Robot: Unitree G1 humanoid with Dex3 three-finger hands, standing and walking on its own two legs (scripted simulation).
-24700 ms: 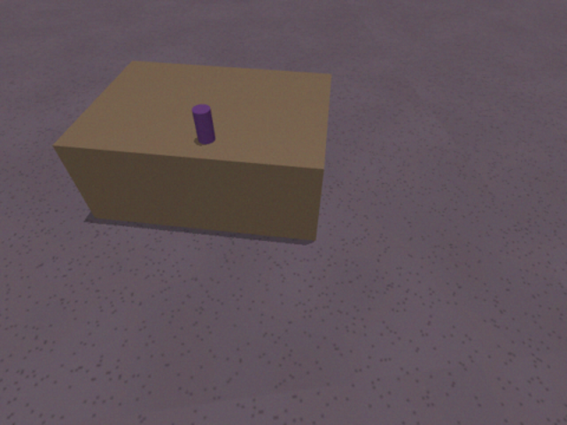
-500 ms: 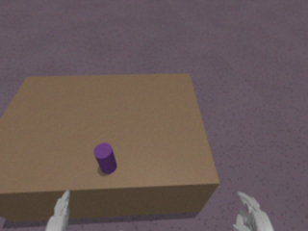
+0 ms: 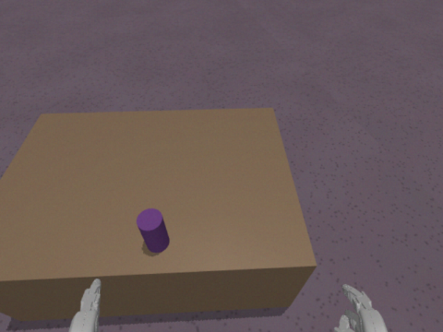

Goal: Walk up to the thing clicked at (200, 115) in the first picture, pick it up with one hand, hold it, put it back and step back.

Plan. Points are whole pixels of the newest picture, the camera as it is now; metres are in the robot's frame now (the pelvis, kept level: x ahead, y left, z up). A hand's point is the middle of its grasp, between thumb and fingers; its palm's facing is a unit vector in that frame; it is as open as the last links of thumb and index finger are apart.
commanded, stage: stand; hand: left
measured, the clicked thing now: (154, 231) +0.46 +0.20 -0.24
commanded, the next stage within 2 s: none
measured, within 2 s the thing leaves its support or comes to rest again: neither
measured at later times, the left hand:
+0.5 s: hand out of the picture +0.07 +0.27 -0.12, palm faces -0.03 -0.92 -0.39, open 10.2 cm
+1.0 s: hand out of the picture +0.04 +0.27 -0.11, palm faces -0.03 -0.94 -0.34, open 7.4 cm
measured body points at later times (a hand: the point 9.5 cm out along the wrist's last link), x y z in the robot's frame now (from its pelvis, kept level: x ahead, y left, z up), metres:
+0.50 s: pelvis +0.01 +0.01 +0.02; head +0.03 +0.01 +0.47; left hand +0.07 +0.32 -0.09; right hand +0.09 -0.28 -0.10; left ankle +0.06 +0.14 -0.69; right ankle -0.03 -0.13 -0.69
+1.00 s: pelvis +0.00 +0.02 +0.05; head -0.01 +0.02 +0.50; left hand +0.04 +0.32 -0.08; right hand +0.06 -0.28 -0.08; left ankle +0.06 +0.14 -0.69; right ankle -0.03 -0.13 -0.69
